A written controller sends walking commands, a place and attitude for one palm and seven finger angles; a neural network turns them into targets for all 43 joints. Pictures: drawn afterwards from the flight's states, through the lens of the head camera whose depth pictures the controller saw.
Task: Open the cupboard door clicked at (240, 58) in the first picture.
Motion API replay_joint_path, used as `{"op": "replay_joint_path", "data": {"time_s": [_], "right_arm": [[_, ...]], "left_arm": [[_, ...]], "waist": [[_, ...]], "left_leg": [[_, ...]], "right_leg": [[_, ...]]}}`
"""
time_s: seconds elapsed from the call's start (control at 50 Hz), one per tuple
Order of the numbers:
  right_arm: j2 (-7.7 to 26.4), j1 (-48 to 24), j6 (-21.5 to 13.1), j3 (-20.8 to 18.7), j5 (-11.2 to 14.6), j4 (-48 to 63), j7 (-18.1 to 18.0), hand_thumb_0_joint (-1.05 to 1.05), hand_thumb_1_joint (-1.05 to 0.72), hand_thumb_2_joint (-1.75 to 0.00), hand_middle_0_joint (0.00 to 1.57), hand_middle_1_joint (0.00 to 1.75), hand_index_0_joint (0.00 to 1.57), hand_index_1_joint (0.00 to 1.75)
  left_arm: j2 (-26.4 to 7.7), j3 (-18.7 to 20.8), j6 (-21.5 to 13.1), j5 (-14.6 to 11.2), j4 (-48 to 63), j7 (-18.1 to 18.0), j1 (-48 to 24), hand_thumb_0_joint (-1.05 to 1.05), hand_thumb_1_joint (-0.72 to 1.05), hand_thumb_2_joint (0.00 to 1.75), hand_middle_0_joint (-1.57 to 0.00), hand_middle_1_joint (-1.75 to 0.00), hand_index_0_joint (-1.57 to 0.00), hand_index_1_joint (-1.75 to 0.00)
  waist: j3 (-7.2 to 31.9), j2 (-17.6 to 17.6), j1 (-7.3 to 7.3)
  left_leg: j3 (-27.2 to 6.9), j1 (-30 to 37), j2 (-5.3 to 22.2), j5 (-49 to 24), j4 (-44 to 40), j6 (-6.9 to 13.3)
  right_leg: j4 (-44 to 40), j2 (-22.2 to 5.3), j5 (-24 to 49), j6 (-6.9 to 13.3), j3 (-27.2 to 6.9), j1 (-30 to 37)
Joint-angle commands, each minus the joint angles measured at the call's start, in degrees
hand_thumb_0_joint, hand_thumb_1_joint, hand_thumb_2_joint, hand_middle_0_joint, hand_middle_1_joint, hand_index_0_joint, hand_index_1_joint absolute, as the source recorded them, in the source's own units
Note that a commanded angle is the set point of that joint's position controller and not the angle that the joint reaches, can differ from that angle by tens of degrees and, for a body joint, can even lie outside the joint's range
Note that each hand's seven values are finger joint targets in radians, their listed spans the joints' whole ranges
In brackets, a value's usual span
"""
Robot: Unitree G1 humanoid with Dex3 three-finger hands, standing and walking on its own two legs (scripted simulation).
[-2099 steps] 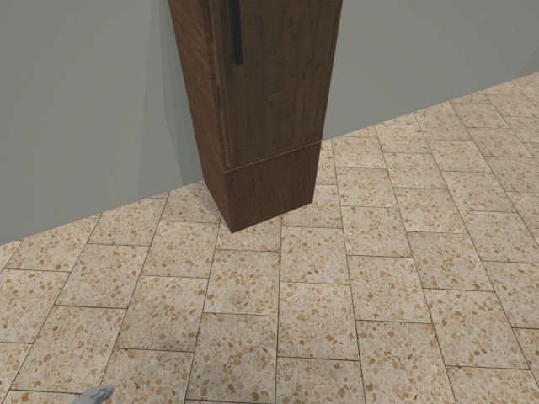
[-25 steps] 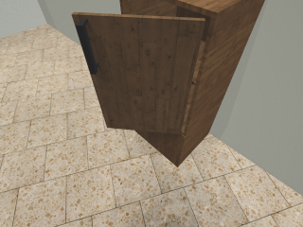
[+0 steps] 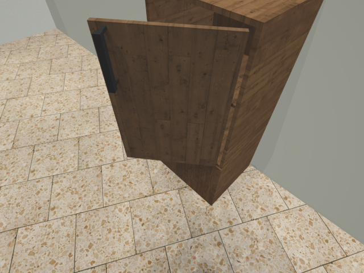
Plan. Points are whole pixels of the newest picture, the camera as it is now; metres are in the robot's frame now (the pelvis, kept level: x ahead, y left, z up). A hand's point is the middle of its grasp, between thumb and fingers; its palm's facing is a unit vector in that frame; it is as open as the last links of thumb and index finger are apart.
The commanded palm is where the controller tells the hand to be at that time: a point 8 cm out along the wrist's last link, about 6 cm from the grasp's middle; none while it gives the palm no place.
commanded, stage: look again from close up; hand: left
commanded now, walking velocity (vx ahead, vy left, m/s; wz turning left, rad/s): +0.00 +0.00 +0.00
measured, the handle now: (108, 61) +0.60 +0.25 +0.15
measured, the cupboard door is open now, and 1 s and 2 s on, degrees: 38 38 38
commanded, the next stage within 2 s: shuffle to correct the standing spot in 0.06 s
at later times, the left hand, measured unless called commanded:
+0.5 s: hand out of the picture +0.02 +0.22 -0.19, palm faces +0.04 -0.98 -0.21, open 7.4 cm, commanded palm none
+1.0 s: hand out of the picture +0.13 +0.20 -0.18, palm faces -0.05 -0.98 -0.17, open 7.3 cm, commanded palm none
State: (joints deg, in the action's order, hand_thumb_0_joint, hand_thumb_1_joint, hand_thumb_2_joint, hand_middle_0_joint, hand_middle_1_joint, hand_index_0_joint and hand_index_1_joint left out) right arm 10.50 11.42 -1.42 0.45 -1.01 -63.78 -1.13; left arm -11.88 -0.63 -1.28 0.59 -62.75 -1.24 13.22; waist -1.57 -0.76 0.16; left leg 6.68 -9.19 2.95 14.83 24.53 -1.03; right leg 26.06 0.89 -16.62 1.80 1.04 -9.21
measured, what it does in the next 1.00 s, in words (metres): steps on the spot: right foot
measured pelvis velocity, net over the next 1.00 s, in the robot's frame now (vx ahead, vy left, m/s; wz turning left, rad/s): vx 0.05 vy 0.04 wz -0.06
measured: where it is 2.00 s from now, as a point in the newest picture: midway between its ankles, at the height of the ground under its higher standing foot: outside the picture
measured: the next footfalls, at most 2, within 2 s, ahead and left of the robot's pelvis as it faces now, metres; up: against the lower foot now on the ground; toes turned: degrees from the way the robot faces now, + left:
right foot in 0.76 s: +0.09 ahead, -0.07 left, +0.00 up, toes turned -5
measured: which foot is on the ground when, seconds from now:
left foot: down 0.00-1.00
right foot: down 0.00-0.52, up 0.54-0.74, down 0.76-1.00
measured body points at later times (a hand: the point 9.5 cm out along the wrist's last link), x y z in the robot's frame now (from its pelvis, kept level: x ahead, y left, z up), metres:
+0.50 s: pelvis +0.02 +0.03 -0.01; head +0.04 +0.04 +0.44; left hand +0.02 +0.27 -0.17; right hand +0.04 -0.21 -0.15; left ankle -0.02 +0.13 -0.74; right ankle -0.03 -0.10 -0.74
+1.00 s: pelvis +0.05 +0.04 +0.00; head +0.07 +0.05 +0.44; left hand +0.14 +0.25 -0.16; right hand +0.03 -0.17 -0.16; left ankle -0.02 +0.13 -0.74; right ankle +0.05 -0.06 -0.74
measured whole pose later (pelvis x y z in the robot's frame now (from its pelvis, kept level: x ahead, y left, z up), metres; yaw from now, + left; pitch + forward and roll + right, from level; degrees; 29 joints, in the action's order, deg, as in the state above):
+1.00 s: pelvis +0.05 +0.04 +0.00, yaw -3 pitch +0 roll +0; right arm 6.3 16.1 -2.0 0.3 -1.2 -65.1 -2.4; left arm -9.6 0.4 -0.5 0.2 -60.1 -1.9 9.1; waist -2.4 -1.9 -1.0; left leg 10.3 -4.2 1.0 20.5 25.0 1.3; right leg 29.6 -0.5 -15.3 2.0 5.3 -14.1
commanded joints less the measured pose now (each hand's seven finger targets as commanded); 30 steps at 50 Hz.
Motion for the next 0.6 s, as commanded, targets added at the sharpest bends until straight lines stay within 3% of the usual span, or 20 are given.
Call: {"op": "replay_joint_path", "data": {"time_s": [0.0, 0.14, 0.2, 0.28, 0.36, 0.38, 0.42, 0.44, 0.46, 0.48, 0.5, 0.52, 0.54, 0.58], "right_arm": [[7.67, 1.60, -0.65, -1.68, 0.25, 1.69, -0.62, 0.00, -0.90, -0.90, 0.20, 0.30, 0.20, 0.30], [8.64, 0.89, -0.73, -1.77, 0.25, 1.66, -0.62, 0.00, -0.90, -0.90, 0.20, 0.30, 0.20, 0.30], [8.05, 1.56, -0.42, -1.71, 0.13, 1.65, -0.31, 0.00, -0.90, -0.90, 0.20, 0.30, 0.20, 0.30], [6.80, 2.33, 0.28, -1.47, -0.21, 2.68, 0.11, 0.00, -0.90, -0.90, 0.20, 0.30, 0.20, 0.30], [5.68, 3.40, 0.37, -1.55, -0.28, 3.71, 0.18, 0.00, -0.90, -0.90, 0.20, 0.30, 0.20, 0.30], [5.67, 4.14, 0.35, -1.60, -0.19, 3.86, 0.13, 0.00, -0.90, -0.90, 0.20, 0.30, 0.20, 0.30], [5.60, 6.23, 0.10, -1.71, -0.16, 3.80, 0.05, 0.00, -0.90, -0.90, 0.20, 0.30, 0.20, 0.30], [6.14, 8.08, -0.12, -1.85, -0.21, 3.50, -0.04, 0.00, -0.90, -0.90, 0.20, 0.30, 0.20, 0.30], [7.48, 10.20, -0.23, -2.21, -0.35, 2.99, -0.18, 0.00, -0.90, -0.90, 0.20, 0.30, 0.20, 0.30], [8.99, 12.66, -0.15, -2.56, -0.48, 2.67, -0.43, 0.00, -0.90, -0.90, 0.20, 0.30, 0.20, 0.30], [9.22, 15.00, 0.04, -2.62, -0.45, 2.30, -0.69, 0.00, -0.90, -0.90, 0.20, 0.30, 0.20, 0.30], [8.67, 16.07, 0.19, -2.38, -0.52, 2.25, -0.82, 0.00, -0.90, -0.90, 0.20, 0.30, 0.20, 0.30], [7.75, 15.40, 0.22, -2.04, -0.54, 2.88, -0.89, 0.00, -0.90, -0.90, 0.20, 0.30, 0.20, 0.30], [7.06, 12.27, -0.06, -1.86, -0.83, 4.19, -0.98, 0.00, -0.90, -0.90, 0.20, 0.30, 0.20, 0.30]], "left_arm": [[-7.67, 1.80, -0.76, 0.29, 2.03, -0.52, 1.98, 0.00, 0.90, 0.90, -0.20, -0.30, -0.20, -0.30], [-8.73, 2.00, -0.83, 0.24, 2.11, -0.48, 1.29, 0.00, 0.90, 0.90, -0.20, -0.30, -0.20, -0.30], [-8.75, 2.32, -0.66, 0.53, 2.15, -0.41, 2.08, 0.00, 0.90, 0.90, -0.20, -0.30, -0.20, -0.30], [-9.37, 2.96, -0.08, 0.61, 2.35, -0.36, 3.90, 0.00, 0.90, 0.90, -0.20, -0.30, -0.20, -0.30], [-9.55, 3.62, 0.16, 0.62, 2.59, -0.57, 5.73, 0.00, 0.90, 0.90, -0.20, -0.30, -0.20, -0.30], [-9.49, 3.72, 0.16, 0.62, 2.71, -0.63, 5.74, 0.00, 0.90, 0.90, -0.20, -0.30, -0.20, -0.30], [-8.94, 4.03, 0.50, 0.74, 3.40, -0.74, 5.40, 0.00, 0.90, 0.90, -0.20, -0.30, -0.20, -0.30], [-8.23, 4.00, 0.74, 0.73, 3.92, -0.72, 4.85, 0.00, 0.90, 0.90, -0.20, -0.30, -0.20, -0.30], [-6.98, 3.77, 1.00, 0.79, 4.59, -0.62, 3.83, 0.00, 0.90, 0.90, -0.20, -0.30, -0.20, -0.30], [-5.51, 3.47, 1.26, 0.92, 5.60, -0.52, 2.22, 0.00, 0.90, 0.90, -0.20, -0.30, -0.20, -0.30], [-4.01, 3.13, 1.40, 1.17, 6.67, -0.63, -0.16, 0.00, 0.90, 0.90, -0.20, -0.30, -0.20, -0.30], [-3.77, 2.98, 1.64, 1.17, 7.49, -0.78, -1.31, 0.00, 0.90, 0.90, -0.20, -0.30, -0.20, -0.30], [-3.38, 3.00, 1.80, 1.06, 7.54, -0.85, -1.35, 0.00, 0.90, 0.90, -0.20, -0.30, -0.20, -0.30], [-2.17, 2.90, 1.71, 1.04, 6.88, -0.59, -0.78, 0.00, 0.90, 0.90, -0.20, -0.30, -0.20, -0.30]], "waist": [[0.63, 0.30, -0.04], [1.92, 0.14, 0.01], [0.85, 0.04, 0.54], [-0.89, -2.71, 1.27], [-2.69, -6.28, 1.72], [-2.94, -6.90, 1.48], [-2.95, -4.79, 0.78], [-1.76, -2.01, 0.11], [-1.11, 3.33, -0.66], [-0.97, 8.89, -1.52], [-2.81, 13.39, -2.45], [-3.70, 13.72, -2.86], [-3.96, 11.45, -2.26], [-3.88, 6.31, -1.03]], "left_leg": [[-5.07, 2.63, 4.76, -11.91, -3.04, 2.42], [-5.30, 3.12, 4.82, -12.90, -3.09, 2.36], [-4.43, 1.26, 3.72, -7.02, -2.19, 2.31], [-2.31, -4.18, 1.32, 0.91, 1.68, 1.40], [-0.98, -7.55, -0.10, 3.17, 4.82, 0.72], [-0.97, -7.26, 0.06, 3.02, 4.48, 0.66], [-0.89, -3.92, 0.48, -0.56, 2.06, 0.96], [-1.46, 0.20, 1.95, -5.08, 0.18, 1.54], [-3.69, 5.10, 4.66, -12.55, -0.45, 2.90], [-7.24, 8.83, 8.65, -19.96, -2.56, 5.66], [-10.12, 11.02, 12.32, -28.78, -5.01, 9.24], [-11.41, 11.41, 14.30, -33.66, -6.18, 12.11], [-11.27, 10.14, 14.79, -34.08, -6.12, 13.80], [-10.06, 7.54, 14.03, -36.09, -5.31, 14.09]], "right_leg": [[-3.99, -6.96, 19.26, 0.91, -6.28, -1.87], [-4.03, -7.26, 20.28, 0.87, -6.30, -0.80], [-4.34, -8.20, 15.40, 1.67, -7.27, -0.39], [-6.73, -11.35, 7.23, 3.91, -12.18, 0.70], [-6.97, -14.46, 13.86, 6.66, -15.87, 2.25], [-6.23, -14.56, 15.68, 6.87, -15.66, 1.90], [-3.24, -12.79, 17.79, 6.12, -13.44, -0.24], [-0.41, -10.68, 17.05, 5.13, -10.82, -2.50], [4.05, -7.33, 12.98, 3.70, -6.63, -6.55], [9.75, -3.65, 2.78, 2.04, -1.54, -11.46], [15.77, -1.74, -11.12, 0.52, 2.25, -17.47], [23.04, -2.08, -17.72, 0.01, 2.22, -21.13], [27.18, -3.45, -18.29, 0.23, 1.60, -21.72], [26.77, -5.14, -15.40, 0.56, 1.50, -19.66]]}}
